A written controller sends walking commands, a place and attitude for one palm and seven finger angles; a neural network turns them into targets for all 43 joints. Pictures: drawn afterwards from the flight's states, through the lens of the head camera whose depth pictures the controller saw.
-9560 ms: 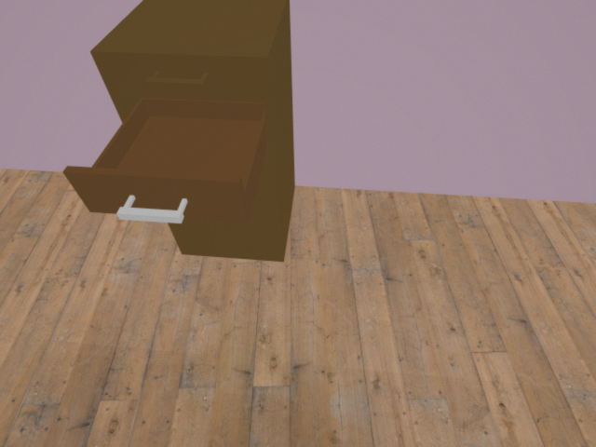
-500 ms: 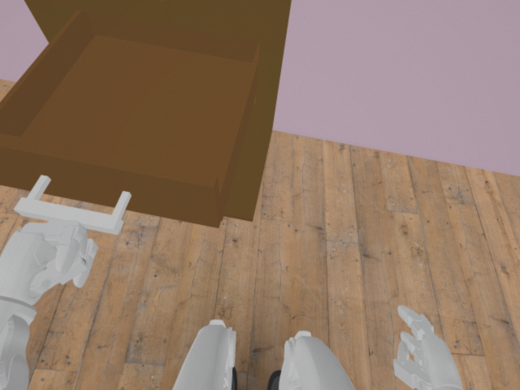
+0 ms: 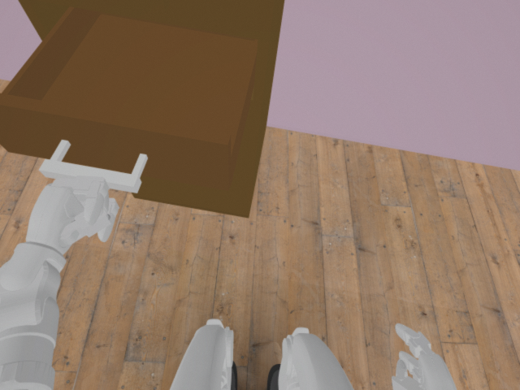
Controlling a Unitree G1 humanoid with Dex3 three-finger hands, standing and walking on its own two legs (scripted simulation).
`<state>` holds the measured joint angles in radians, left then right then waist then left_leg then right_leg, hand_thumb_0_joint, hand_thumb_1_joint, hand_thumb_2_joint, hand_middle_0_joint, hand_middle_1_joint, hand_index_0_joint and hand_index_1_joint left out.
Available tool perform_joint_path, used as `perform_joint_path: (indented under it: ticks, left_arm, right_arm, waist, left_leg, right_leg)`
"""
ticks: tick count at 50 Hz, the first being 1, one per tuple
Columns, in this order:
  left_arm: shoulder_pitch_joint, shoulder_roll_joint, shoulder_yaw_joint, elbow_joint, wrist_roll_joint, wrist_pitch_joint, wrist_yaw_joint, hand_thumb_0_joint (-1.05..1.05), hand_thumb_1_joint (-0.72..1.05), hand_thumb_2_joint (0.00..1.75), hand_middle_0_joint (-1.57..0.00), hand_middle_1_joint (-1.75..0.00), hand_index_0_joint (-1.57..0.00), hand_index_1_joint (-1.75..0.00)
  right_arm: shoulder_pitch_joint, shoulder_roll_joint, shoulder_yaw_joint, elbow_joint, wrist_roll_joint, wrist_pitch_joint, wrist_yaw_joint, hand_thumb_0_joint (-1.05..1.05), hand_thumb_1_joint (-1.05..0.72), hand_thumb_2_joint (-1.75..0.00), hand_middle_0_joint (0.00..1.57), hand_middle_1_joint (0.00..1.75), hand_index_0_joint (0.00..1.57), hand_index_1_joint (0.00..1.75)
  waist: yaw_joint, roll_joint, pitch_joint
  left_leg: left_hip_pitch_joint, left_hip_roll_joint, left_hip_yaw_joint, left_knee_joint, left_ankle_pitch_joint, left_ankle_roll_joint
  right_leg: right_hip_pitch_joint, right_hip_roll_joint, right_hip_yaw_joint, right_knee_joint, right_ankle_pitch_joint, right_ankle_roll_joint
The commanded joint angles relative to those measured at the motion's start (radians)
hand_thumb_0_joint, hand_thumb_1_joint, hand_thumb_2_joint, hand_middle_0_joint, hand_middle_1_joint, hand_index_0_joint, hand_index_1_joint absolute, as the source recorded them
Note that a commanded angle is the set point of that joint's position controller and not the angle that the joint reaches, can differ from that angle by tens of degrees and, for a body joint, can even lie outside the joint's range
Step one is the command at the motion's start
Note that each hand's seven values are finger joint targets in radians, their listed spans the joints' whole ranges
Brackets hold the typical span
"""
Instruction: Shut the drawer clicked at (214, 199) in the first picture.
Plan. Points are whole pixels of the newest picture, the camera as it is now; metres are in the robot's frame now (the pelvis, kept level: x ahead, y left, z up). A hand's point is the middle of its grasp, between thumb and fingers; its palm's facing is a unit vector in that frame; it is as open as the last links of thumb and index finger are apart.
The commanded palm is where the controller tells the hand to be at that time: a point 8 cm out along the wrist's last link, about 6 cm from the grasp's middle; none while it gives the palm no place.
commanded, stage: push the drawer shut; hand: left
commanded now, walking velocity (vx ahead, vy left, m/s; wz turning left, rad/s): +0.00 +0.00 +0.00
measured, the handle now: (97, 165) +0.43 +0.27 +0.03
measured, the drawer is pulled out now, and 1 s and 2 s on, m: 0.23 0.11 0.00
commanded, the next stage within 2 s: none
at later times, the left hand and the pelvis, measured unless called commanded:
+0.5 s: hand (119, 188) +0.39 +0.23 +0.03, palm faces -0.11 -0.99 -0.05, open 3.3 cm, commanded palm +0.40 +0.27 +0.03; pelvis +0.01 +0.00 +0.00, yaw +0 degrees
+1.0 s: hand (138, 151) +0.46 +0.22 +0.03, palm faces -0.09 -0.99 -0.05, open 3.5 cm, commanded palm +0.46 +0.25 +0.03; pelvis +0.00 -0.01 +0.00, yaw -1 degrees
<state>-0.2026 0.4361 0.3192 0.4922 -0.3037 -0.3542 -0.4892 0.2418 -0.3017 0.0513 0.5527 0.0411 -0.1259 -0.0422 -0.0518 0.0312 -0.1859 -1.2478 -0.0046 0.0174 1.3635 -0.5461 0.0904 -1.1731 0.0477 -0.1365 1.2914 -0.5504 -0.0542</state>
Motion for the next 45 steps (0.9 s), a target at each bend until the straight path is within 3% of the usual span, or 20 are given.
perform_joint_path:
  ticks: [1, 7, 13, 14, 15, 17, 18, 19, 20, 21, 24, 25, 27, 31, 34, 36, 37, 38, 40, 45]
  left_arm:
    - [-0.261, 0.212, 0.059, -0.18, -0.012, -0.067, 0.016, 0.0, 0.9, 0.9, -1.4, -1.6, -1.4, -1.6]
    - [-0.328, 0.18, 0.022, -0.167, 0.005, -0.1, 0.027, 0.0, 0.9, 0.9, -1.4, -1.6, -1.4, -1.6]
    - [-0.368, 0.174, 0.019, -0.14, 0.014, -0.117, 0.035, 0.0, 0.9, 0.9, -1.4, -1.6, -1.4, -1.6]
    - [-0.382, 0.173, 0.014, -0.134, 0.019, -0.119, 0.035, 0.0, 0.9, 0.9, -1.4, -1.6, -1.4, -1.6]
    - [-0.377, 0.176, 0.024, -0.11, 0.017, -0.118, 0.038, 0.0, 0.9, 0.9, -1.4, -1.6, -1.4, -1.6]
    - [-0.451, 0.183, 0.014, -0.083, 0.03, -0.129, 0.044, 0.0, 0.9, 0.9, -1.4, -1.6, -1.4, -1.6]
    - [-0.487, 0.153, -0.013, -0.067, 0.035, -0.131, 0.042, 0.0, 0.9, 0.9, -1.4, -1.6, -1.4, -1.6]
    - [-0.515, 0.17, 0.001, -0.039, 0.038, -0.132, 0.044, 0.0, 0.9, 0.9, -1.4, -1.6, -1.4, -1.6]
    - [-0.543, 0.179, 0.003, -0.021, 0.042, -0.134, 0.044, 0.0, 0.9, 0.9, -1.4, -1.6, -1.4, -1.6]
    - [-0.557, 0.192, 0.017, -0.009, 0.041, -0.138, 0.047, 0.0, 0.9, 0.9, -1.4, -1.6, -1.4, -1.6]
    - [-0.598, 0.196, 0.006, -0.003, 0.05, -0.144, 0.037, 0.0, 0.9, 0.9, -1.4, -1.6, -1.4, -1.6]
    - [-0.618, 0.169, -0.022, 0.002, 0.049, -0.141, 0.033, 0.0, 0.9, 0.9, -1.4, -1.6, -1.4, -1.6]
    - [-0.645, 0.201, 0.0, 0.032, 0.05, -0.14, 0.034, 0.0, 0.9, 0.9, -1.4, -1.6, -1.4, -1.6]
    - [-0.704, 0.196, -0.01, 0.075, 0.059, -0.14, 0.04, 0.0, 0.9, 0.9, -1.4, -1.6, -1.4, -1.6]
    - [-0.752, 0.253, 0.034, 0.145, 0.068, -0.146, 0.049, 0.0, 0.9, 0.9, -1.4, -1.6, -1.4, -1.6]
    - [-0.768, 0.262, 0.04, 0.156, 0.073, -0.153, 0.051, 0.0, 0.9, 0.9, -1.4, -1.6, -1.4, -1.6]
    - [-0.778, 0.269, 0.041, 0.15, 0.073, -0.163, 0.048, 0.0, 0.9, 0.9, -1.4, -1.6, -1.4, -1.6]
    - [-0.785, 0.244, 0.016, 0.161, 0.078, -0.165, 0.043, 0.0, 0.9, 0.9, -1.4, -1.6, -1.4, -1.6]
    - [-0.779, 0.265, 0.04, 0.19, 0.075, -0.164, 0.044, 0.0, 0.9, 0.9, -1.4, -1.6, -1.4, -1.6]
    - [-0.89, 0.336, 0.077, 0.296, 0.091, -0.168, 0.042, 0.0, 0.9, 0.9, -1.4, -1.6, -1.4, -1.6]
  right_arm:
    - [0.045, -0.181, -0.083, -0.103, 0.005, -0.02, -0.009, 0.0, -0.9, -0.9, 0.2, 0.3, 0.2, 0.3]
    - [0.062, -0.18, -0.087, -0.097, 0.0, -0.004, -0.002, 0.0, -0.9, -0.9, 0.2, 0.3, 0.2, 0.3]
    - [0.079, -0.179, -0.093, -0.076, -0.004, 0.02, 0.004, 0.0, -0.9, -0.9, 0.2, 0.3, 0.2, 0.3]
    - [0.08, -0.177, -0.094, -0.071, -0.005, 0.023, 0.006, 0.0, -0.9, -0.9, 0.2, 0.3, 0.2, 0.3]
    - [0.083, -0.177, -0.093, -0.07, -0.004, 0.028, 0.005, 0.0, -0.9, -0.9, 0.2, 0.3, 0.2, 0.3]
    - [0.088, -0.179, -0.09, -0.062, -0.005, 0.032, 0.002, 0.0, -0.9, -0.9, 0.2, 0.3, 0.2, 0.3]
    - [0.084, -0.174, -0.089, -0.056, -0.006, 0.035, 0.004, 0.0, -0.9, -0.9, 0.2, 0.3, 0.2, 0.3]
    - [0.089, -0.179, -0.091, -0.045, -0.007, 0.038, 0.002, 0.0, -0.9, -0.9, 0.2, 0.3, 0.2, 0.3]
    - [0.089, -0.18, -0.088, -0.043, -0.006, 0.041, -0.001, 0.0, -0.9, -0.9, 0.2, 0.3, 0.2, 0.3]
    - [0.092, -0.181, -0.089, -0.039, -0.007, 0.043, -0.003, 0.0, -0.9, -0.9, 0.2, 0.3, 0.2, 0.3]
    - [0.101, -0.182, -0.09, -0.032, -0.01, 0.048, -0.002, 0.0, -0.9, -0.9, 0.2, 0.3, 0.2, 0.3]
    - [0.101, -0.178, -0.088, -0.03, -0.009, 0.052, -0.001, 0.0, -0.9, -0.9, 0.2, 0.3, 0.2, 0.3]
    - [0.109, -0.181, -0.085, -0.026, -0.009, 0.056, -0.003, 0.0, -0.9, -0.9, 0.2, 0.3, 0.2, 0.3]
    - [0.107, -0.175, -0.082, -0.016, -0.008, 0.067, 0.0, 0.0, -0.9, -0.9, 0.2, 0.3, 0.2, 0.3]
    - [0.116, -0.176, -0.076, -0.005, -0.01, 0.076, 0.0, 0.0, -0.9, -0.9, 0.2, 0.3, 0.2, 0.3]
    - [0.121, -0.171, -0.073, -0.006, -0.011, 0.08, 0.001, 0.0, -0.9, -0.9, 0.2, 0.3, 0.2, 0.3]
    - [0.126, -0.172, -0.074, -0.009, -0.012, 0.08, 0.002, 0.0, -0.9, -0.9, 0.2, 0.3, 0.2, 0.3]
    - [0.126, -0.169, -0.072, -0.007, -0.013, 0.083, 0.006, 0.0, -0.9, -0.9, 0.2, 0.3, 0.2, 0.3]
    - [0.133, -0.172, -0.074, -0.001, -0.014, 0.09, 0.009, 0.0, -0.9, -0.9, 0.2, 0.3, 0.2, 0.3]
    - [0.149, -0.176, -0.063, 0.012, -0.014, 0.101, 0.005, 0.0, -0.9, -0.9, 0.2, 0.3, 0.2, 0.3]
  waist:
    - [-0.018, 0.087, -0.37]
    - [-0.026, 0.14, -0.385]
    - [-0.032, 0.129, -0.414]
    - [-0.034, 0.136, -0.412]
    - [-0.035, 0.096, -0.406]
    - [-0.049, 0.114, -0.387]
    - [-0.055, 0.135, -0.384]
    - [-0.062, 0.102, -0.379]
    - [-0.061, 0.113, -0.376]
    - [-0.061, 0.102, -0.386]
    - [-0.052, 0.162, -0.44]
    - [-0.063, 0.154, -0.448]
    - [-0.063, 0.132, -0.446]
    - [-0.072, 0.119, -0.45]
    - [-0.077, 0.103, -0.432]
    - [-0.075, 0.102, -0.453]
    - [-0.07, 0.135, -0.471]
    - [-0.073, 0.146, -0.473]
    - [-0.074, 0.127, -0.47]
    - [-0.101, 0.098, -0.419]
  left_leg:
    - [0.453, 0.036, -0.183, -0.243, 0.182, -0.078]
    - [0.544, 0.046, -0.216, -0.25, 0.279, -0.102]
    - [0.592, 0.053, -0.22, -0.243, 0.364, -0.112]
    - [0.589, 0.052, -0.215, -0.239, 0.358, -0.111]
    - [0.561, 0.049, -0.208, -0.236, 0.345, -0.103]
    - [0.551, 0.049, -0.209, -0.229, 0.33, -0.103]
    - [0.558, 0.048, -0.211, -0.231, 0.311, -0.105]
    - [0.544, 0.05, -0.214, -0.229, 0.272, -0.1]
    - [0.527, 0.046, -0.209, -0.227, 0.257, -0.095]
    - [0.529, 0.045, -0.207, -0.225, 0.259, -0.094]
    - [0.596, 0.048, -0.216, -0.222, 0.335, -0.109]
    - [0.597, 0.045, -0.211, -0.216, 0.331, -0.102]
    - [0.574, 0.043, -0.206, -0.208, 0.339, -0.095]
    - [0.535, 0.038, -0.191, -0.205, 0.283, -0.08]
    - [0.472, 0.034, -0.164, -0.183, 0.283, -0.067]
    - [0.447, 0.03, -0.146, -0.17, 0.299, -0.059]
    - [0.474, 0.032, -0.151, -0.17, 0.323, -0.064]
    - [0.498, 0.033, -0.157, -0.176, 0.337, -0.068]
    - [0.476, 0.033, -0.147, -0.17, 0.333, -0.062]
    - [0.362, 0.031, -0.128, -0.143, 0.264, -0.046]
  right_leg:
    - [0.069, -0.006, 0.089, -0.169, 0.11, 0.01]
    - [0.011, -0.005, 0.076, -0.147, 0.144, 0.004]
    - [0.013, -0.007, 0.076, -0.155, 0.178, 0.008]
    - [0.014, -0.006, 0.078, -0.157, 0.178, 0.008]
    - [0.037, -0.005, 0.08, -0.163, 0.179, 0.009]
    - [0.01, -0.003, 0.078, -0.152, 0.171, 0.006]
    - [-0.008, -0.005, 0.079, -0.154, 0.162, 0.008]
    - [-0.011, -0.005, 0.08, -0.155, 0.152, 0.009]
    - [-0.006, -0.004, 0.085, -0.156, 0.148, 0.008]
    - [0.004, -0.004, 0.085, -0.158, 0.15, 0.007]
    - [-0.015, -0.006, 0.083, -0.148, 0.174, 0.003]
    - [-0.012, -0.005, 0.086, -0.156, 0.177, 0.005]
    - [0.007, 0.0, 0.085, -0.155, 0.182, 0.002]
    - [0.032, -0.002, 0.095, -0.169, 0.166, 0.007]
    - [0.061, 0.003, 0.104, -0.17, 0.172, 0.007]
    - [0.1, 0.004, 0.115, -0.173, 0.187, 0.007]
    - [0.086, 0.006, 0.111, -0.163, 0.196, 0.003]
    - [0.075, 0.008, 0.11, -0.166, 0.201, 0.003]
    - [0.095, 0.008, 0.115, -0.175, 0.206, 0.006]
    - [0.103, 0.012, 0.132, -0.174, 0.173, 0.01]
